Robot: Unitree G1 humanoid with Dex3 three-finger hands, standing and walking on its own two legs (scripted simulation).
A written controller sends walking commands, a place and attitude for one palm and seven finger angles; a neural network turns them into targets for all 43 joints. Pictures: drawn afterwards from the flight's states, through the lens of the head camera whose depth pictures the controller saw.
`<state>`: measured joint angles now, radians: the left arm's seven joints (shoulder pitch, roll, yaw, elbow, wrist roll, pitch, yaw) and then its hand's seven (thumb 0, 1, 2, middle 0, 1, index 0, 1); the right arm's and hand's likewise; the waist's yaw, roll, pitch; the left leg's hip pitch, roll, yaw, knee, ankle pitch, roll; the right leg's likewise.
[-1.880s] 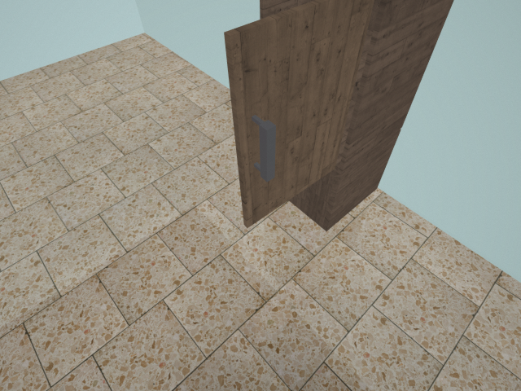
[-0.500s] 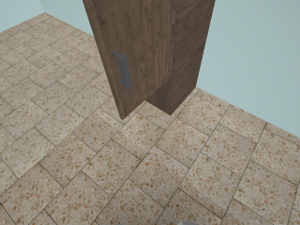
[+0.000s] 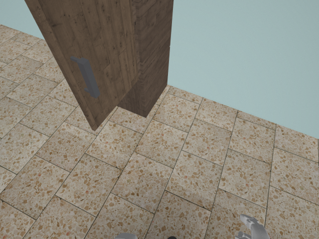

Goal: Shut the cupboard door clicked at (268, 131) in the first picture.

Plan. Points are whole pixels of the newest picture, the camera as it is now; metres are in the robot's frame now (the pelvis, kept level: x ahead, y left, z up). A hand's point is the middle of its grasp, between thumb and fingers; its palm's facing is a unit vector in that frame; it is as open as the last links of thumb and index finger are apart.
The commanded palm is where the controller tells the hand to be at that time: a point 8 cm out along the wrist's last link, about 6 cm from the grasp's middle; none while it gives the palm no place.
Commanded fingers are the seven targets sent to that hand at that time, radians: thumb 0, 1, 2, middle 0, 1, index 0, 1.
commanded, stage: walk around to get in front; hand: left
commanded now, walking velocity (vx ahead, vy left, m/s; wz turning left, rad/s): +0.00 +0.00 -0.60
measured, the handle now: (85, 77) +0.58 +0.33 -0.02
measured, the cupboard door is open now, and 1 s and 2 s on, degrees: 88 88 88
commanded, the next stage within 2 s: none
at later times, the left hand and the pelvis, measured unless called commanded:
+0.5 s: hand (114, 219) +0.17 +0.15 -0.16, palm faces -0.32 -0.90 -0.30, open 7.4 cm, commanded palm none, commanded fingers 0.00 0.90 0.90 -0.20 -0.30 -0.20 -0.30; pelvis -0.01 -0.02 -0.01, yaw -19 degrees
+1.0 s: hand (129, 204) +0.22 +0.12 -0.16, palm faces -0.54 -0.81 -0.22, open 7.4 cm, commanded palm none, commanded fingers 0.00 0.90 0.90 -0.20 -0.30 -0.20 -0.30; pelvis +0.01 -0.01 +0.00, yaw -36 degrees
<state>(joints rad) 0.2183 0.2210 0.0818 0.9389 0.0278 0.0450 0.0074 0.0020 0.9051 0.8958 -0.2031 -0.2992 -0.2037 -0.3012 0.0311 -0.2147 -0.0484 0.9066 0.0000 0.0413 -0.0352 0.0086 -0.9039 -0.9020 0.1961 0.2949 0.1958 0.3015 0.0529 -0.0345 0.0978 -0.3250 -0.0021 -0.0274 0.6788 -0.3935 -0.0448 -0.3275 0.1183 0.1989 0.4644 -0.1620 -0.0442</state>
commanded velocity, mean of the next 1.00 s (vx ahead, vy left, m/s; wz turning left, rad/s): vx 0.00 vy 0.00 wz -0.60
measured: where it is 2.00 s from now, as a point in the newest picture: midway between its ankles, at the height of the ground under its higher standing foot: outside the picture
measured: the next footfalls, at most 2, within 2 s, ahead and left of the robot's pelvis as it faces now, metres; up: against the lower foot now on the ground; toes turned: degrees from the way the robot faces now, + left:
left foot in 0.04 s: +0.02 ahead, +0.14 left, +0.00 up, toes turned -3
right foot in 0.40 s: +0.00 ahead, -0.14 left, +0.00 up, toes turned -18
